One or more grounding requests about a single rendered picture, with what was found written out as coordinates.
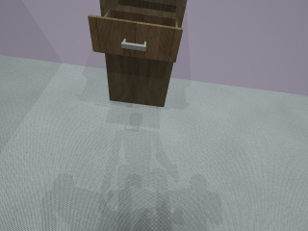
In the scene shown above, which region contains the cabinet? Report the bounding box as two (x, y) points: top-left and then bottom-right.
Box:
(99, 0), (188, 108)

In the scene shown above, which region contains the drawer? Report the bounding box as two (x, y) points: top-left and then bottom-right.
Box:
(88, 9), (183, 63)

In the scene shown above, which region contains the handle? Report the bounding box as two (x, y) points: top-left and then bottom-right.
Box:
(121, 38), (146, 51)

